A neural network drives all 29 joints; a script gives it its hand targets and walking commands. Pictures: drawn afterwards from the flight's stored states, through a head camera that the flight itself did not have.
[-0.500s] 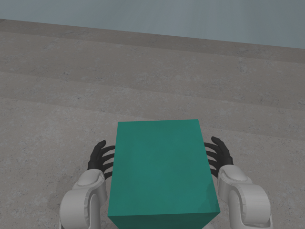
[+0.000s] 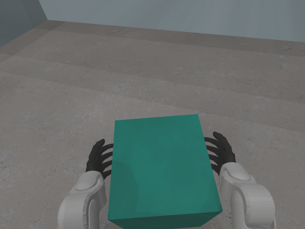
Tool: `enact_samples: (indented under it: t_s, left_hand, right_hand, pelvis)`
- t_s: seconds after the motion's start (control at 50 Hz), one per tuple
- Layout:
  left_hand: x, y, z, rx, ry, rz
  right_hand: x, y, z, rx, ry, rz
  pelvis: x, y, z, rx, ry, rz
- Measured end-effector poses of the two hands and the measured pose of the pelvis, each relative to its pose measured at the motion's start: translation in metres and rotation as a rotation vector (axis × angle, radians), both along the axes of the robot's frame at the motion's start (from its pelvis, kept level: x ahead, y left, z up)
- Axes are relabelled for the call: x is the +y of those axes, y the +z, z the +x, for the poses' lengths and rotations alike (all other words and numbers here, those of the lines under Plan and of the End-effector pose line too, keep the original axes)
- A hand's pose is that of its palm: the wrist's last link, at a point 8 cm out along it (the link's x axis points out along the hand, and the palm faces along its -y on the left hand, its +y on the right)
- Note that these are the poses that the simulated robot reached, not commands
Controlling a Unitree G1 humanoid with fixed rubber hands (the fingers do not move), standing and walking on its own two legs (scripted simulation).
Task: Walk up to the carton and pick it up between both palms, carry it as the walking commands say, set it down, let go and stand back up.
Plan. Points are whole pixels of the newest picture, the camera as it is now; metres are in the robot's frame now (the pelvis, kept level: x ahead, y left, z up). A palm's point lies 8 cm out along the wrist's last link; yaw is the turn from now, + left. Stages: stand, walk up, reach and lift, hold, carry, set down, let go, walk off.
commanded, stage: carry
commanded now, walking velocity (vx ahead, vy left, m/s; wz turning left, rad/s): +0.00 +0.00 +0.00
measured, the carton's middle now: (160, 177) +0.26 -0.01 +0.01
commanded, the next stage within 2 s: none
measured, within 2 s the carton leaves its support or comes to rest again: neither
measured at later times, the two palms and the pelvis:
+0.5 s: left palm out of the picture +0.10 +0.20 +0.09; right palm out of the picture +0.11 -0.09 +0.07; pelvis -0.13 +0.05 +0.00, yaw +4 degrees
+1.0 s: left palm out of the picture +0.07 +0.21 +0.08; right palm out of the picture +0.09 -0.08 +0.08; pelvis -0.16 +0.04 -0.01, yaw +5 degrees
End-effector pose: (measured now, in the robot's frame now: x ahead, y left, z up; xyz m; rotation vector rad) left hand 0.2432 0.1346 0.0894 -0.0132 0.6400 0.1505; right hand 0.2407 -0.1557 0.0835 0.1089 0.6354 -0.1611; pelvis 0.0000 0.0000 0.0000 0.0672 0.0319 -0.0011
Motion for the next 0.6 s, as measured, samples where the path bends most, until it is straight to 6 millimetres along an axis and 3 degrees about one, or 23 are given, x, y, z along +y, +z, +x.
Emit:
enact_samples:
  t_s: [0.08,0.16,0.24,0.34,0.5,0.6]
  left_hand:
    - [0.034,-0.003,-0.031,-0.024,0.058,-0.015]
    - [0.073,-0.02,-0.066,0.004,0.123,-0.057]
    - [0.093,-0.027,-0.103,0.064,0.164,-0.082]
    - [0.095,-0.016,-0.122,0.035,0.144,-0.063]
    - [0.069,-0.003,-0.139,0.01,0.057,-0.001]
    - [0.063,-0.002,-0.156,0.012,0.043,-0.006]
  right_hand:
    - [0.035,0.003,-0.013,-0.024,0.061,-0.019]
    - [0.075,-0.007,-0.034,0.004,0.128,-0.066]
    - [0.095,-0.012,-0.062,0.064,0.169,-0.092]
    - [0.096,-0.008,-0.089,0.035,0.145,-0.07]
    - [0.069,-0.009,-0.128,0.01,0.059,-0.011]
    - [0.063,-0.002,-0.146,0.013,0.046,-0.017]
  pelvis:
    - [0.018,-0.007,-0.025,0.015,0.052,-0.01]
    - [0.039,-0.014,-0.05,0.011,0.083,-0.029]
    - [0.049,-0.007,-0.073,-0.002,0.09,-0.057]
    - [0.056,-0.005,-0.099,0.015,0.088,-0.066]
    - [0.051,-0.005,-0.132,0.024,0.072,-0.068]
    - [0.048,-0.003,-0.145,0.011,0.077,-0.072]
